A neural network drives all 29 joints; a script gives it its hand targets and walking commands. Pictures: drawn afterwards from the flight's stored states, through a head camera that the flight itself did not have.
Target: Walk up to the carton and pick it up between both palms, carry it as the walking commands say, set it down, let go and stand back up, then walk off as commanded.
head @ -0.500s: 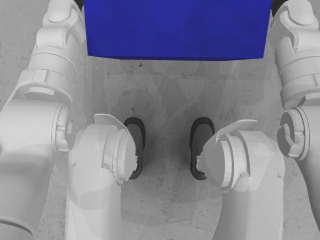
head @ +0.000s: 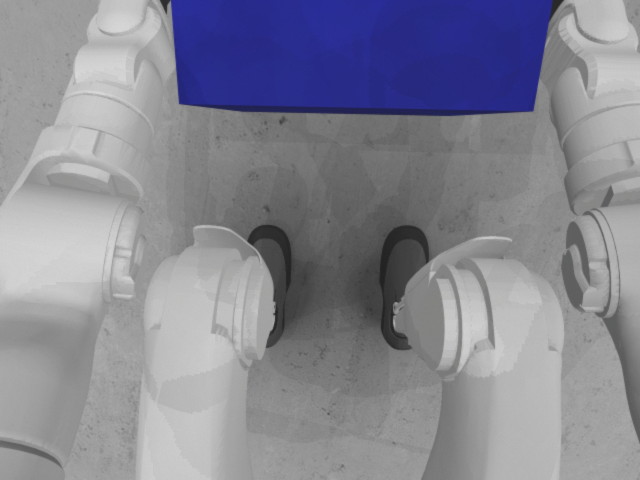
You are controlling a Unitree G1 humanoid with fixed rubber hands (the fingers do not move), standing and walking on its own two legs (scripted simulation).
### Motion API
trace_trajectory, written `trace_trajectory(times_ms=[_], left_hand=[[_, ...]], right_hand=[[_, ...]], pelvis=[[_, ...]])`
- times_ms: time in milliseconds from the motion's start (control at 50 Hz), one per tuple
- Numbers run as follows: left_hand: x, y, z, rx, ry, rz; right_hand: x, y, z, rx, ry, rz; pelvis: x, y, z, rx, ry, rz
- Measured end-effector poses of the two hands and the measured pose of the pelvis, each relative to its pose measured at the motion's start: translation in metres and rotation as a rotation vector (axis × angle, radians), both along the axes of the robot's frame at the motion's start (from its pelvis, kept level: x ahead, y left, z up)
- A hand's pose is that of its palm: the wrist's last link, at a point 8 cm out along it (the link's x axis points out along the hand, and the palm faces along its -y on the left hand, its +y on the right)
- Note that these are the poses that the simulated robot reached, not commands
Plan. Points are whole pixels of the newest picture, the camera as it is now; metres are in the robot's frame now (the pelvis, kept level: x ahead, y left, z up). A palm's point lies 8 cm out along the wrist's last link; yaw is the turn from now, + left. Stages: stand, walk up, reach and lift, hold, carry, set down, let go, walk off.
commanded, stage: reach and lift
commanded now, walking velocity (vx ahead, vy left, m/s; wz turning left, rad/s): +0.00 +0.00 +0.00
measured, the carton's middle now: out of the picture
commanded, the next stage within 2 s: none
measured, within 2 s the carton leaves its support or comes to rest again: leaves its support in 0.22 s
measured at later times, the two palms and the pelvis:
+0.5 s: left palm out of the picture +0.53 +0.19 -0.17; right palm out of the picture +0.53 -0.20 -0.17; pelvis +0.00 +0.00 -0.01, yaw +0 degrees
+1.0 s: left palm out of the picture +0.54 +0.18 -0.10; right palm out of the picture +0.54 -0.21 -0.10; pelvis +0.00 +0.00 +0.02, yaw +0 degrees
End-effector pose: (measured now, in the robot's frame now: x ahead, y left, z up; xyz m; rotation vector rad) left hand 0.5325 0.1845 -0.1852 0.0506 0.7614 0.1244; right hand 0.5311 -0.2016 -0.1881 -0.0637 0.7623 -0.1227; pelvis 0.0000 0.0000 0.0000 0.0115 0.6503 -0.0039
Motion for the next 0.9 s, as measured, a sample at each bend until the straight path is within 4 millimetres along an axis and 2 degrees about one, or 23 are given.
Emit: trace_trajectory(times_ms=[460, 660, 900], left_hand=[[0.0, 0.001, 0.009, -0.006, 0.028, 0.005], [0.01, -0.001, 0.04, -0.018, -0.027, 0.009], [0.012, -0.006, 0.071, -0.023, -0.039, 0.006]], right_hand=[[0.002, 0.001, 0.01, 0.016, 0.029, -0.004], [0.01, -0.001, 0.041, 0.026, -0.026, -0.018], [0.009, -0.006, 0.071, 0.031, -0.038, -0.027]], pelvis=[[-0.001, 0.0, -0.01, -0.005, -0.041, 0.0], [-0.003, 0.0, -0.006, -0.005, -0.019, 0.0], [0.0, -0.001, 0.01, -0.001, 0.046, -0.004]])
